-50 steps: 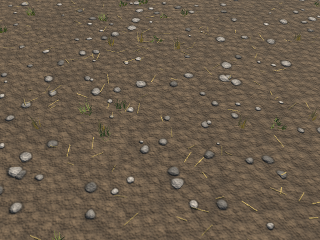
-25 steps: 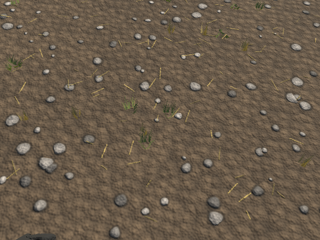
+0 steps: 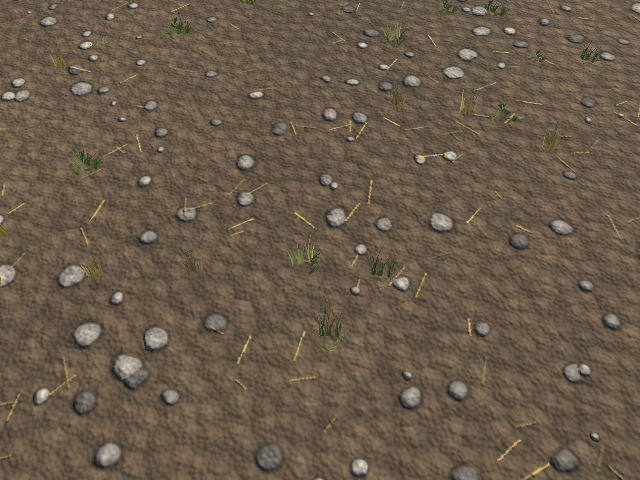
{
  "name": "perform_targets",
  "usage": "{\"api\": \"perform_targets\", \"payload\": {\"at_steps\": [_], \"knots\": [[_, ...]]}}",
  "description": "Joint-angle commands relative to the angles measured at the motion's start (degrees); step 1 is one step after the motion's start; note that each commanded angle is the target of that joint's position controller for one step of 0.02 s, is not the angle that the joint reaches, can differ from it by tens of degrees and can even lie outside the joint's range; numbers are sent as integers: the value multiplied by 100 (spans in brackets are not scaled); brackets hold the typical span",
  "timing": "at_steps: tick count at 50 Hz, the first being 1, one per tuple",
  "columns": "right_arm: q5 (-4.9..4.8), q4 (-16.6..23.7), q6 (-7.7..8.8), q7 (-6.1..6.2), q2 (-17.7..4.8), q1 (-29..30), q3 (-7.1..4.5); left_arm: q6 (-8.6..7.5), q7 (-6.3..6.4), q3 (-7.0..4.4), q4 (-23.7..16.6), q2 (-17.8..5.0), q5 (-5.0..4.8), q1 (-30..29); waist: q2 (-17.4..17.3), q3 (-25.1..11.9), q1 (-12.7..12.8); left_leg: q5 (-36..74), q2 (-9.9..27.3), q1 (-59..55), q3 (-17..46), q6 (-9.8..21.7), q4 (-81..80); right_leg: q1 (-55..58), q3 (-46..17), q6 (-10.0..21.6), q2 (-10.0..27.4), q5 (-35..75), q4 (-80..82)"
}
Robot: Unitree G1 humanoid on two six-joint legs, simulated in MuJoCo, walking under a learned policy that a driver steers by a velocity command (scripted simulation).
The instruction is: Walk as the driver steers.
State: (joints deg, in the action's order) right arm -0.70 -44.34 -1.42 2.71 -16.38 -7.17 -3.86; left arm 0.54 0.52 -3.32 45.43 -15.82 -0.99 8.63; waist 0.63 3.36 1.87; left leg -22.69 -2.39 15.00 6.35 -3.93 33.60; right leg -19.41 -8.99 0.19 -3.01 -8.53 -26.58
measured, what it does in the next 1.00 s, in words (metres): steps on the spot, turning right: left foot, then right foot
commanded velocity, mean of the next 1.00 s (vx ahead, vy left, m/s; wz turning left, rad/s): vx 0.00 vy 0.00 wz -0.46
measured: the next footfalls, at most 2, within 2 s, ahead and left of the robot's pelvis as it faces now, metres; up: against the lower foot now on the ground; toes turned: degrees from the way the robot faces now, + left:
left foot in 0.04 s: +0.03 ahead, +0.13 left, +0.00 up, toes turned -7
right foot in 0.44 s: +0.03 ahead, -0.14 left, +0.00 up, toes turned -18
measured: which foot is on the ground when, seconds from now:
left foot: up 0.00-0.02, down 0.04-0.44, up 0.46-0.88, down 0.90-1.00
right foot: down 0.00-0.06, up 0.08-0.42, down 0.44-0.90, up 0.92-1.00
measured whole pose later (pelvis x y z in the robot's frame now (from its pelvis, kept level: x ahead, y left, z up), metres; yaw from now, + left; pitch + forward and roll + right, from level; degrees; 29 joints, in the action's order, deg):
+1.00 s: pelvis +0.03 -0.01 +0.00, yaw -30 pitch +1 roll +0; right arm 1.5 -42.2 1.5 0.3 -15.3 -10.3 -2.6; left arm 2.0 1.3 -2.8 38.7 -18.0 0.1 8.6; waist 2.7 1.7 -0.1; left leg -14.3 -0.8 14.6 1.7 0.6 28.2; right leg -19.9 -8.3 -1.5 -4.6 -28.1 -43.4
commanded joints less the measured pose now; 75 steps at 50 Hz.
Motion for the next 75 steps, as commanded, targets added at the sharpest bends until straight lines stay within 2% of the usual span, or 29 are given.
{"api": "perform_targets", "payload": {"at_steps": [1, 2, 3, 4, 5, 7, 9, 15, 21, 22, 23, 24, 25, 27, 29, 35, 41, 44, 45, 46, 47, 49, 51, 54, 58, 60, 61, 63, 75], "knots": [[-14, 110, 146, -40, -461, -573, -168, 49, 125, -299, -468, -1033, -89, -392, 988, -956, -359, 868, -151, -393, -310, 189, -1061, 844, -1525, 844, 993, 797, 535], [23, 79, 169, -60, -603, -665, -211, 79, 163, -284, -497, -960, -96, -348, 832, -1019, -365, 1179, 118, -922, -194, 339, -1254, 387, -1391, 654, 848, 463, 353], [135, 93, 160, -38, -978, -788, -299, 74, 165, -221, -599, -748, -62, -395, 111, -958, -349, 1243, 956, -1317, 535, 738, -1478, -407, -927, 361, 506, -165, -325], [252, 70, 135, -61, -1360, -662, -385, 32, 131, -184, -769, -604, -45, -419, -1428, -598, -197, 1994, 1887, -1044, 1651, 1482, -1820, -1217, 119, 60, -285, -1684, -1188], [371, 283, 178, -51, -1040, -313, -296, -20, 116, -296, -655, -949, 28, -220, -1366, -586, -226, 2891, 2480, -905, 1936, 1953, -1801, -1343, 169, -150, -68, -2632, -2596], [229, 417, 235, 9, -731, 142, -187, 40, 99, -415, -372, -1067, -33, 228, -691, -516, 52, 3546, 2013, -947, 1033, 1655, -1502, -1435, 118, -279, 37, -2227, -3671], [77, 356, 258, 27, -717, 69, -162, 130, 102, -347, -373, -832, -12, 199, -682, -401, -57, 4088, 1791, -1217, 493, 1513, -1347, -1745, 205, -462, 136, -1739, -3873], [98, 233, 83, 58, -1067, -318, -272, 150, -117, -157, -940, -599, -60, -497, -1008, -495, -471, 4037, 1835, -1519, -131, 1620, -1372, -1196, 890, -592, 454, -1350, -2265], [-133, 202, 140, -86, -1196, -111, -328, 249, -218, -286, -965, -802, -27, 44, -965, -562, -118, 3653, 1835, -959, -633, 1173, -538, 395, 1421, -30, 197, -320, -141], [-99, 74, 198, -127, -1012, -430, -283, 250, -154, -387, -908, -1016, -8, 352, -506, -757, -24, 3114, 1541, -499, -990, 795, 221, 1262, 1106, 203, 203, 617, 406], [184, 222, 235, -153, -705, -480, -183, 244, -40, -561, -975, -1699, -5, 697, 934, -1076, -32, 764, 999, 1007, -1415, 214, 1885, 2556, -701, 752, 1490, 2966, 391], [270, 519, 251, -129, -525, -97, -110, 132, -83, -538, -1079, -1926, 164, 720, 1546, -1399, 79, -1930, 172, 2067, -797, -32, 3112, 2479, -2363, 2084, 2687, 4021, 420], [145, 516, 211, -110, -845, 114, -203, 10, -150, -455, -1084, -1579, 187, 661, 717, -1411, 266, -1770, 370, 2154, -252, -23, 3721, 2219, -1989, 2186, 2530, 3201, 619], [51, 404, 146, -38, -894, 37, -253, -77, -95, -380, -1079, -1283, 68, 39, 385, -750, -83, -736, 566, 2171, -193, 79, 3401, 1515, -1084, 1475, 1759, 1666, 752], [137, 375, 108, 9, -940, -68, -290, -32, -19, -308, -1156, -1170, 37, -237, 577, -648, -237, -108, 480, 1781, -229, 1, 3164, 986, -826, 1291, 1442, 1482, 829], [105, 522, 180, -33, -652, 11, -187, 22, 106, -334, -1172, -1241, 35, -67, 712, -772, -144, 351, 252, 1484, -143, -161, 1663, 1003, -1063, 1319, 1260, 785, 754], [34, 585, 269, -169, -704, -41, -169, 97, 50, -269, -1153, -1181, 78, -81, 869, -773, -23, 243, 189, 652, -256, -38, 580, 773, -1508, 1277, 1309, 791, 466], [68, 532, 359, -249, -598, -367, -142, 129, 63, -155, -1111, -987, 16, -186, 730, -763, -311, 1426, 234, -299, -335, 215, -1113, 618, -1518, 919, 1032, 834, 93], [172, 580, 380, -233, -829, -413, -167, 104, 71, -84, -1071, -789, 79, 38, 312, -839, -226, 2138, 829, -805, 191, 412, -1358, 329, -1281, 576, 760, 128, -235], [264, 658, 355, -203, -1295, -163, -232, 53, 59, -41, -1087, -612, 154, 406, -941, -785, 234, 3202, 1693, -948, 1186, 995, -1403, -168, -403, 217, -11, -1198, -945], [336, 628, 358, -222, -894, -117, -115, 30, 82, -91, -1111, -809, 164, 216, -1354, -732, 79, 3114, 2187, -467, 1747, 1751, -1575, -149, -11, -44, -73, -2154, -1340], [248, 637, 391, -227, -759, -54, -55, 67, 121, -225, -1038, -1098, 103, 37, -1117, -584, -126, 2804, 2009, -552, 1546, 1841, -1614, -399, 58, -302, 39, -2499, -2422], [118, 582, 406, -199, -811, 11, -52, 151, 136, -227, -930, -944, 85, 107, -914, -506, -119, 2962, 1831, -696, 1192, 1660, -1452, -591, -16, -490, 194, -2309, -2783], [103, 505, 300, -208, -711, 78, -21, 146, 87, -63, -818, -460, 62, 144, -991, -603, -130, 3585, 1351, -712, 482, 1439, -1204, -51, 476, -591, 297, -1985, -1692], [21, 360, 204, -223, -654, -204, 17, 126, 48, -72, -612, -520, 65, 278, -974, -758, -145, 3323, 1147, -709, 336, 1176, -971, 1086, 753, -385, 231, 63, 671], [195, 316, 344, -304, -593, -512, 68, 160, 114, -170, -710, -1123, 147, 240, 5, -881, -438, 2080, 767, -158, 7, 632, -804, 1712, 70, 10, 921, 1639, 219], [208, 270, 372, -303, -410, -482, 112, 155, 64, -146, -595, -939, 158, 179, 549, -891, -455, 1351, 475, -474, -369, 366, -893, 1161, 82, 255, 872, 641, 172], [183, 255, 346, -267, -534, -49, 90, 82, 12, -52, -584, -609, 205, 105, 266, -551, -261, 1398, 446, -540, -440, 217, -719, 747, 67, 231, 751, -16, 369], [113, -295, 189, -92, -539, -331, 55, -136, 54, 48, -185, -537, 159, 384, 81, -223, -253, 1737, 482, -563, -389, 128, -759, 602, 170, 142, 585, 107, 362]]}}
